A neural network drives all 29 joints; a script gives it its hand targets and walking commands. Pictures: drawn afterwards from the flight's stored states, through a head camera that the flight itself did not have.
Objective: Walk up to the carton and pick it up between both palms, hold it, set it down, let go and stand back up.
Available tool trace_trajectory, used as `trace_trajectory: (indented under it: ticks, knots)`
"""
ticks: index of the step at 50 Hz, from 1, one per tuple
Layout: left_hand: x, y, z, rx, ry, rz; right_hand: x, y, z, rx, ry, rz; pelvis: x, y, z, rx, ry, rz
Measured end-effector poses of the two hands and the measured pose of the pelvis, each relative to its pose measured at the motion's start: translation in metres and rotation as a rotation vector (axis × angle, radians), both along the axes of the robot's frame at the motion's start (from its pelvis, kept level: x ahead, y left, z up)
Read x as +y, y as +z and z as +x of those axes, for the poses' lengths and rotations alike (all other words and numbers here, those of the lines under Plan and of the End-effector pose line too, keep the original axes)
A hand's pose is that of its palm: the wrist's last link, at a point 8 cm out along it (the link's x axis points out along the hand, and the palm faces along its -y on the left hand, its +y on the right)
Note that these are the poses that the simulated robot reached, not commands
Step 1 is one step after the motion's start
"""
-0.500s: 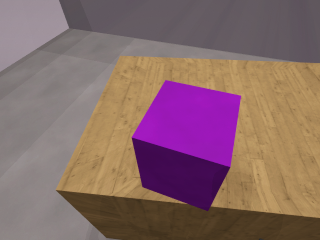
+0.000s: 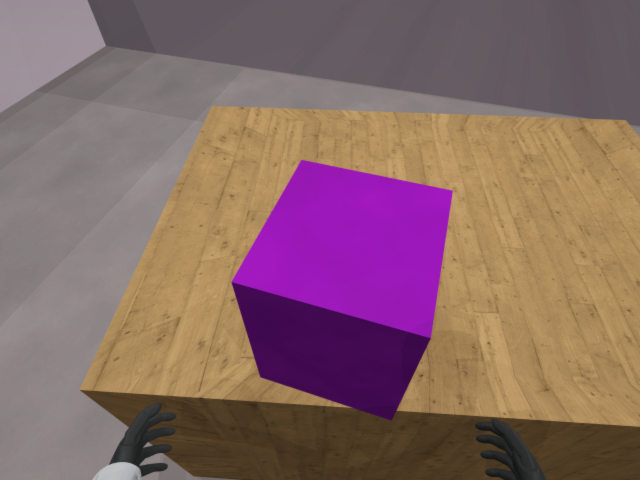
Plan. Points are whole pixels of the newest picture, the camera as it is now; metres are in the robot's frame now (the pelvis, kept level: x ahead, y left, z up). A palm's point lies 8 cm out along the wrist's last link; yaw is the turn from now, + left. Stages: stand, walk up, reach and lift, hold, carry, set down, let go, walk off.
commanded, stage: reach and lift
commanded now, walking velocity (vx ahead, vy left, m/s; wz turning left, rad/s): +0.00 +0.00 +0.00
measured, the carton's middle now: (347, 292) +0.36 -0.02 +0.03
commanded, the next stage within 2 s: none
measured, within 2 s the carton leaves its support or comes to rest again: neither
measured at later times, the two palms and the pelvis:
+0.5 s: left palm (104, 452) +0.18 +0.28 -0.04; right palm out of the picture +0.13 -0.19 -0.06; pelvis +0.02 +0.04 +0.01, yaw -2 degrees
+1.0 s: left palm (89, 469) +0.15 +0.27 +0.00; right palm (475, 477) +0.14 -0.15 -0.01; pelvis +0.00 +0.04 +0.01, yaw +0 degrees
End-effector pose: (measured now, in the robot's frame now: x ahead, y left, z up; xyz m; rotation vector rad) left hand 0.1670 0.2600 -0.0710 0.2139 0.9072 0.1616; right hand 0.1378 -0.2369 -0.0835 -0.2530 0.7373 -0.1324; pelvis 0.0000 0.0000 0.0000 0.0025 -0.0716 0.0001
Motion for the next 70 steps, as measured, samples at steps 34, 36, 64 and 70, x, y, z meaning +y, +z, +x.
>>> trace_trajectory:
  ticks: [34, 36, 64, 70]
  knots:
    - [0.010, 0.039, 0.010, -0.336, -0.138, -0.155, 0.062, 0.057, 0.007, -0.293, -0.177, 0.113, 0.041, 0.009, 0.011, -0.048, -0.034, -0.029]
    - [0.007, 0.042, 0.008, -0.363, -0.147, -0.171, 0.066, 0.063, 0.012, -0.323, -0.177, 0.119, 0.040, 0.008, 0.009, -0.052, -0.031, -0.029]
    - [0.008, 0.088, 0.004, -0.545, -0.219, -0.208, 0.090, 0.096, 0.023, -0.435, -0.286, 0.160, 0.037, 0.005, 0.011, -0.046, 0.013, -0.034]
    - [0.000, 0.096, 0.019, -0.554, -0.233, -0.232, 0.095, 0.102, 0.039, -0.423, -0.283, 0.184, 0.038, 0.005, 0.020, -0.027, 0.010, -0.038]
